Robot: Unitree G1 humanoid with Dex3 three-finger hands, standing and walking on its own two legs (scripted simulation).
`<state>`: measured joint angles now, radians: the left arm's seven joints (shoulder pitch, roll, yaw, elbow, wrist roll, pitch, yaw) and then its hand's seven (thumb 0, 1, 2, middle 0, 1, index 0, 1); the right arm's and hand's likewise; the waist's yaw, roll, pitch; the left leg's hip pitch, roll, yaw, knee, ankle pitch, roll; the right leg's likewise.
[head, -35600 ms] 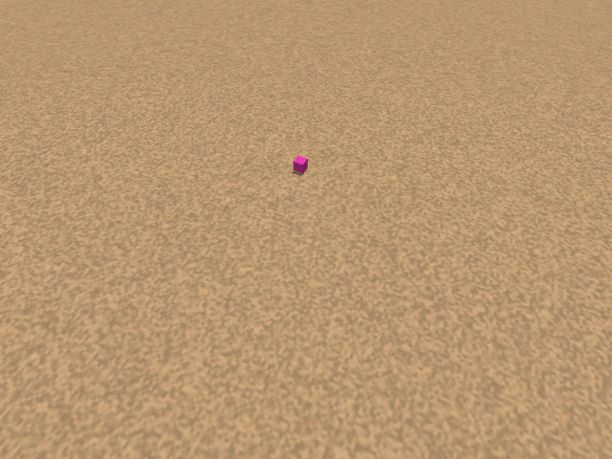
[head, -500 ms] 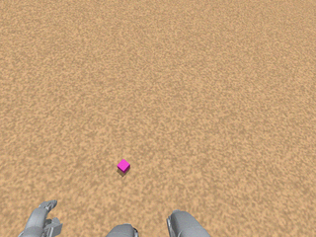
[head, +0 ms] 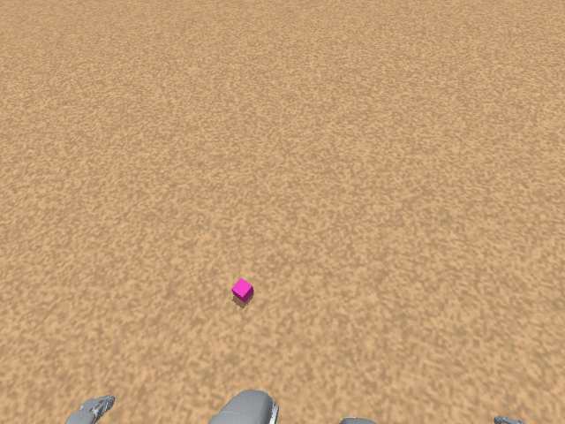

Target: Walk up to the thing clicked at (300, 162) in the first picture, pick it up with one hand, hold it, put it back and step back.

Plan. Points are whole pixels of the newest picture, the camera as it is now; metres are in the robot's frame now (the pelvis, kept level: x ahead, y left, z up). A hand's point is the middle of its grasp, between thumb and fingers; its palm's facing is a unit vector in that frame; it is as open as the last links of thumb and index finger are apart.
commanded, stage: step back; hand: left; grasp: from above
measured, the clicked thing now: (242, 290) +0.60 +0.23 -0.74
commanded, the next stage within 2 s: none
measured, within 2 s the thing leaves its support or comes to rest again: neither
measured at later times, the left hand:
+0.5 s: hand out of the picture -0.08 +0.27 -0.16, palm faces +0.00 -0.91 -0.41, open 7.4 cm
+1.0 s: hand out of the picture -0.23 +0.26 -0.15, palm faces +0.05 -0.91 -0.41, open 7.4 cm
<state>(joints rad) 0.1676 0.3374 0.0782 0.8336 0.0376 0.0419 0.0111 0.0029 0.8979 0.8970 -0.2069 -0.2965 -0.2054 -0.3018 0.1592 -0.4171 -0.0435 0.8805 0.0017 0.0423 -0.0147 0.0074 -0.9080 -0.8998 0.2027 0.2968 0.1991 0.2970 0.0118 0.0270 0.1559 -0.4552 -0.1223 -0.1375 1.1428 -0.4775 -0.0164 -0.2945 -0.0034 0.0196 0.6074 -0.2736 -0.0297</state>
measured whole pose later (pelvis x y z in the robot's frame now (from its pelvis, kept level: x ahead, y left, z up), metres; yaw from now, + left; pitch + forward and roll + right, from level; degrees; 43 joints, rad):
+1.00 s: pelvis -0.34 -0.02 -0.01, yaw +3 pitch -3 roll +0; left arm 0.12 0.41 0.08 0.83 0.01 0.07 0.03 0.00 0.90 0.90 -0.20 -0.30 -0.20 -0.30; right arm 0.16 -0.36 -0.03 0.88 -0.04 0.05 0.01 0.01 -0.91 -0.90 0.21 0.30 0.20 0.30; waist 0.00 -0.03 0.18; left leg -0.32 0.00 -0.03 0.63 -0.26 0.01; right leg -0.49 0.10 0.12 1.18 -0.51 -0.01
